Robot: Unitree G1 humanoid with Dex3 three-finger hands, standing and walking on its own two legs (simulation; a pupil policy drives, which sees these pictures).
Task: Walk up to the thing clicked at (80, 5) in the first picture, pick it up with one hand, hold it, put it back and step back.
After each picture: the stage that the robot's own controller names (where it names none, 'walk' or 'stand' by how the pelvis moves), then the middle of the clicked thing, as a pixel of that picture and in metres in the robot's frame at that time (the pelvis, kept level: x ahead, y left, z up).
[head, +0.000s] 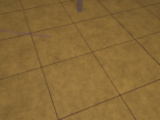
stand; (79, 3) +2.11 +0.03 -0.65
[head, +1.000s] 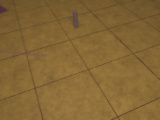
walk; (75, 19) +1.97 +0.24 -0.64
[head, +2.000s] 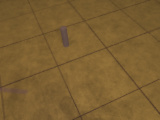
walk; (64, 37) +1.35 +0.31 -0.65
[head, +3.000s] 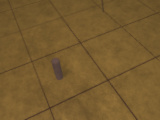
walk; (57, 69) +0.88 +0.29 -0.65
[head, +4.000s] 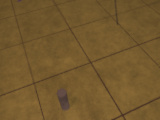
walk; (63, 100) +0.56 +0.20 -0.64
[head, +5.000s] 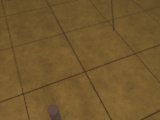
stand; (55, 115) +0.42 +0.19 -0.63
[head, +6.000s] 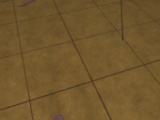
stand; out of the picture +0.39 +0.16 -0.65
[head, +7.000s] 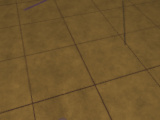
stand; out of the picture +0.38 +0.13 -0.66
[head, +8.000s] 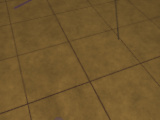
stand; out of the picture +0.37 +0.15 -0.66
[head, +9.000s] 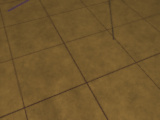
stand; out of the picture +0.35 +0.17 -0.66
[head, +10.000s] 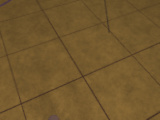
stand; out of the picture +0.36 +0.19 -0.65
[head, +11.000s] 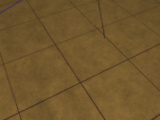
stand; out of the picture +0.34 +0.19 -0.65
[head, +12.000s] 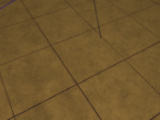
stand; out of the picture +0.31 +0.20 -0.65
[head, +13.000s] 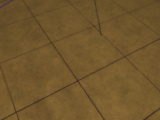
stand; out of the picture +0.34 +0.20 -0.65
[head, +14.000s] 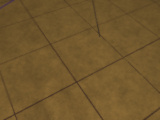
stand; out of the picture +0.33 +0.20 -0.65
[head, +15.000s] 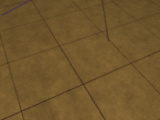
stand; out of the picture +0.36 +0.17 -0.66
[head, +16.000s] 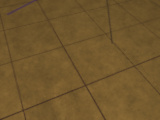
stand; out of the picture +0.36 +0.16 -0.66
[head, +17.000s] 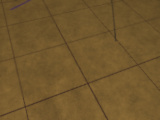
stand; out of the picture +0.36 +0.15 -0.66
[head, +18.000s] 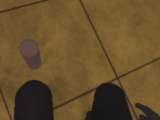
go down; (32, 56) +0.44 +0.19 -0.30
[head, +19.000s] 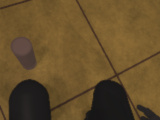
approach; (26, 56) +0.44 +0.21 -0.26
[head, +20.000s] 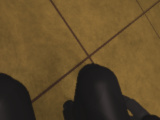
close in; out of the picture +0.42 +0.26 -0.16
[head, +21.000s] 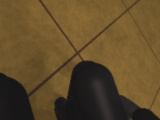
close; out of the picture +0.42 +0.27 -0.16
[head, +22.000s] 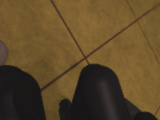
lift; out of the picture +0.34 +0.22 -0.15
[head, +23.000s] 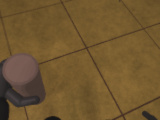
lift; (30, 85) +0.31 +0.16 +0.04
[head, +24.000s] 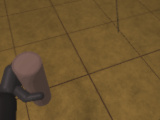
hold; (36, 83) +0.32 +0.15 +0.05
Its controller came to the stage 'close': yes
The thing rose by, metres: 0.68
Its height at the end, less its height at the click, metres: +0.65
